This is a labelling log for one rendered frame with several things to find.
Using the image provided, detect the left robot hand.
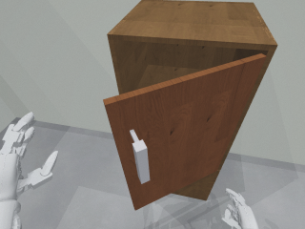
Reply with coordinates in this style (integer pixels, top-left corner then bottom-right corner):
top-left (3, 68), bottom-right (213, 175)
top-left (0, 112), bottom-right (58, 201)

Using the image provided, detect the handle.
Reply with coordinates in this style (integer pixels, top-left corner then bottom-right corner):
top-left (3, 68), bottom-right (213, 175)
top-left (130, 129), bottom-right (150, 184)

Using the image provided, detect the right robot hand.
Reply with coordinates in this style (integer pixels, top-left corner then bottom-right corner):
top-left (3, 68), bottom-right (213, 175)
top-left (221, 188), bottom-right (259, 229)

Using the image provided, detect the robot left forearm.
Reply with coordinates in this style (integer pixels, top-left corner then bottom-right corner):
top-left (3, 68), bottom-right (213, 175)
top-left (0, 199), bottom-right (22, 229)

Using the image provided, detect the cupboard door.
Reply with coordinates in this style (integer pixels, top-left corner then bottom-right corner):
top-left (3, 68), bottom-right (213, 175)
top-left (103, 53), bottom-right (267, 211)

